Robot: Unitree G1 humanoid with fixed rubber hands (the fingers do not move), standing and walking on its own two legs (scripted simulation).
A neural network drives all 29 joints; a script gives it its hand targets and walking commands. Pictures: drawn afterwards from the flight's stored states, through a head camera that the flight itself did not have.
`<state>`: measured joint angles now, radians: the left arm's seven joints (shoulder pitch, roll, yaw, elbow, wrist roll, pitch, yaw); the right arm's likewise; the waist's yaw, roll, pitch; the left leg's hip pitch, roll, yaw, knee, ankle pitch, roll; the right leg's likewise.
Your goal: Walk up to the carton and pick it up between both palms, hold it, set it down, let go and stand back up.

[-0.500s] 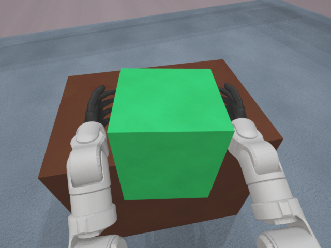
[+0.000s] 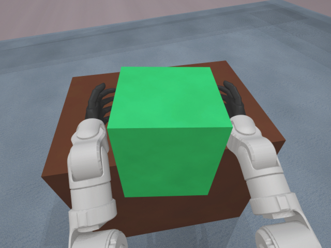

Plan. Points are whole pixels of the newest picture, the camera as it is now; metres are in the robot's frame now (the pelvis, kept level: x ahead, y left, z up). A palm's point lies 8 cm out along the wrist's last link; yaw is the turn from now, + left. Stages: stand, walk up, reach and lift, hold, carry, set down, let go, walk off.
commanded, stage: hold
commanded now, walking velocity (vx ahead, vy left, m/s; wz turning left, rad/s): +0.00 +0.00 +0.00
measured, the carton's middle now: (166, 133) +0.36 +0.02 +0.11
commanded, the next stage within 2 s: set down in 0.90 s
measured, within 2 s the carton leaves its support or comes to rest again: neither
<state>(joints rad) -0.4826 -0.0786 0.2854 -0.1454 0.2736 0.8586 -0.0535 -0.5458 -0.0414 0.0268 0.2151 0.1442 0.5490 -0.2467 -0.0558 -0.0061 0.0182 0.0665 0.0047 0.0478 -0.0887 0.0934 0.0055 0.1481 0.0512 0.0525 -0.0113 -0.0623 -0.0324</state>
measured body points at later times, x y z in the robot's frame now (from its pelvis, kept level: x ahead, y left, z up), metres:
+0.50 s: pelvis +0.00 +0.00 +0.00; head -0.02 +0.00 +0.45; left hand +0.35 +0.16 +0.18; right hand +0.36 -0.14 +0.16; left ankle +0.04 +0.12 -0.75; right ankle -0.04 -0.09 -0.75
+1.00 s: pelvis +0.00 +0.01 +0.00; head -0.02 +0.01 +0.45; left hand +0.36 +0.16 +0.19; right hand +0.37 -0.14 +0.16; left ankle +0.04 +0.12 -0.75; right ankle -0.04 -0.09 -0.75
